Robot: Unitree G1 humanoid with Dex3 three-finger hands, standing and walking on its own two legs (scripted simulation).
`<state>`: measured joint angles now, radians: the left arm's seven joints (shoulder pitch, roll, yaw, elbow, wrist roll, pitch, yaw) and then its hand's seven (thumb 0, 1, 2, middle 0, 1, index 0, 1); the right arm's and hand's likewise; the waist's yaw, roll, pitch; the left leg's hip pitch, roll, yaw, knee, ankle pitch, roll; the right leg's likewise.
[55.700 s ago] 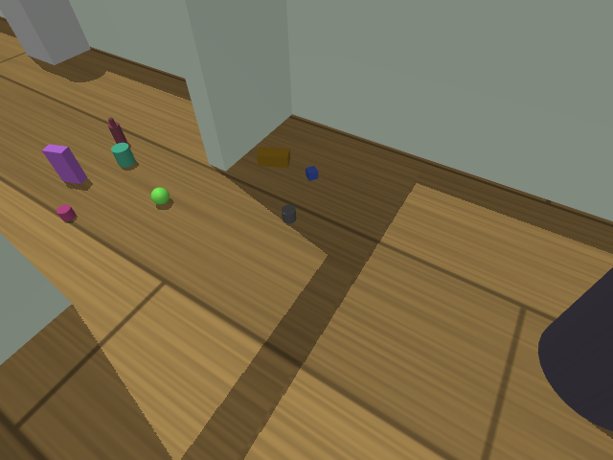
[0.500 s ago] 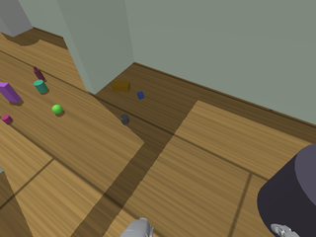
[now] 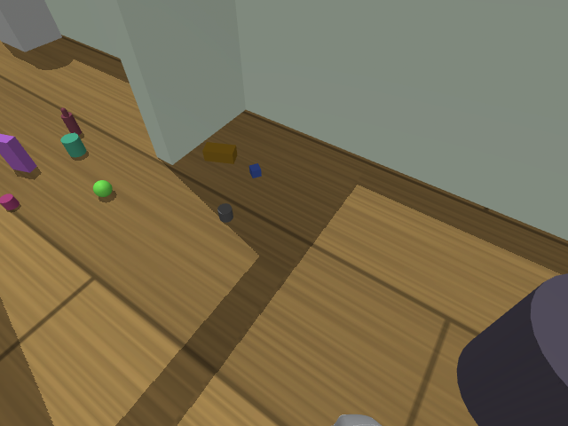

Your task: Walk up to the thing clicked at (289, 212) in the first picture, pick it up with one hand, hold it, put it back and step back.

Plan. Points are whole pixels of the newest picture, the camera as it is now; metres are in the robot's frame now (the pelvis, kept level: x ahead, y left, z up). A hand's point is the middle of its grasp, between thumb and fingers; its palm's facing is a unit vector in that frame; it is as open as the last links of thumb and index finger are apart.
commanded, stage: step back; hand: left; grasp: from above
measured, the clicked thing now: (225, 213) +1.07 +0.27 -0.73
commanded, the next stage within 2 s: stand in 0.48 s
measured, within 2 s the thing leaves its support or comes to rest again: neither
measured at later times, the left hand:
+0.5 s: hand (128, 419) +0.16 +0.27 -0.15, palm faces +0.02 -0.94 -0.34, open 7.4 cm
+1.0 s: hand out of the picture +0.11 +0.25 -0.14, palm faces -0.01 -0.94 -0.34, open 7.4 cm
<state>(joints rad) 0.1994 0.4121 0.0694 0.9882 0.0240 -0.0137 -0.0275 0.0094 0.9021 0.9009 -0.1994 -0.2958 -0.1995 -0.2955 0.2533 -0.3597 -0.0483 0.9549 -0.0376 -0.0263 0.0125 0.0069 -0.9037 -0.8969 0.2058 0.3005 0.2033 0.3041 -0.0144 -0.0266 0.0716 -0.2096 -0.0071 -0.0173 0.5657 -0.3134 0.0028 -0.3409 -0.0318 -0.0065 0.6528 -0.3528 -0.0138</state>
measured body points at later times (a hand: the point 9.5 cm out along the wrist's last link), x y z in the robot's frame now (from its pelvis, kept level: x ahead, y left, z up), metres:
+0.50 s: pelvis +0.05 +0.01 +0.01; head +0.07 +0.02 +0.45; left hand +0.16 +0.32 -0.12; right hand +0.14 -0.29 -0.12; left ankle +0.02 +0.12 -0.73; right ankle +0.06 -0.13 -0.73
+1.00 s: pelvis +0.04 +0.00 +0.02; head +0.05 +0.00 +0.47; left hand +0.11 +0.30 -0.12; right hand +0.14 -0.29 -0.11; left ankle +0.02 +0.12 -0.73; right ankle +0.06 -0.13 -0.73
